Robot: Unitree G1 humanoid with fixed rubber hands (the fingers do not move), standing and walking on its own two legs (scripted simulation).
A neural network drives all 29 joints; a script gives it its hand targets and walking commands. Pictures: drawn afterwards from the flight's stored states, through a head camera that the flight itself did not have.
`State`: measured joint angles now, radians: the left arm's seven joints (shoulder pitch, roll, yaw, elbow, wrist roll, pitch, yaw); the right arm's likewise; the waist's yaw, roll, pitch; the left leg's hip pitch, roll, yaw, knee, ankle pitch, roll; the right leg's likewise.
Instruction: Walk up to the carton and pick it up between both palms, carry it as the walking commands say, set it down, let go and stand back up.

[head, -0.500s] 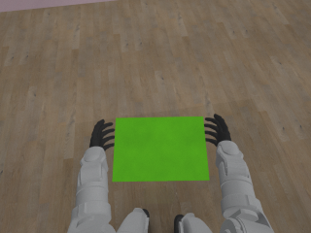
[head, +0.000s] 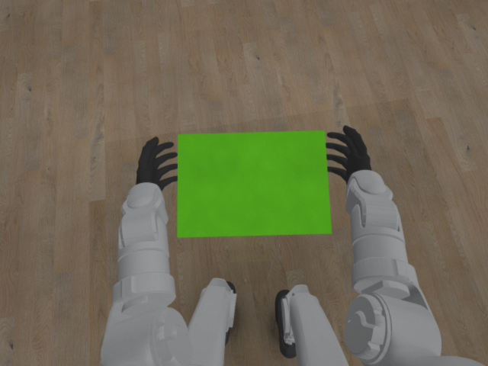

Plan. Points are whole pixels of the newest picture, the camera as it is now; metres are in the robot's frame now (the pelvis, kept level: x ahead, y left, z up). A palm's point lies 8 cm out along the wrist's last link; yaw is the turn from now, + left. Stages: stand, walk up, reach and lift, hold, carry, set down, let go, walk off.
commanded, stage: set down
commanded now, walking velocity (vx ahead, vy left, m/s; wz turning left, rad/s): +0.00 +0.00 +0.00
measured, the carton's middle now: (251, 188) +0.41 +0.03 -0.15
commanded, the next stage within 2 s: none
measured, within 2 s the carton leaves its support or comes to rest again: neither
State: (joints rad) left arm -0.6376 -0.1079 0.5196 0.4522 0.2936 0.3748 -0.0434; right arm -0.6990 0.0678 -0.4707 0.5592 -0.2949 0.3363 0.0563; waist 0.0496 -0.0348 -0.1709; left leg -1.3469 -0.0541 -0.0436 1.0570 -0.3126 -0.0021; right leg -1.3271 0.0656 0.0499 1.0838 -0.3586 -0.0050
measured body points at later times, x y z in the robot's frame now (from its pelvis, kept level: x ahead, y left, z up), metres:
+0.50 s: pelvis +0.00 -0.01 -0.08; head +0.23 +0.00 +0.30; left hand +0.42 +0.21 -0.16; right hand +0.46 -0.14 -0.17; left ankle +0.08 +0.11 -0.64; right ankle +0.06 -0.11 -0.64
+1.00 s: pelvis -0.03 -0.01 -0.15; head +0.24 +0.00 +0.20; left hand +0.44 +0.21 -0.25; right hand +0.48 -0.13 -0.25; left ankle +0.08 +0.11 -0.64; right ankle +0.06 -0.11 -0.64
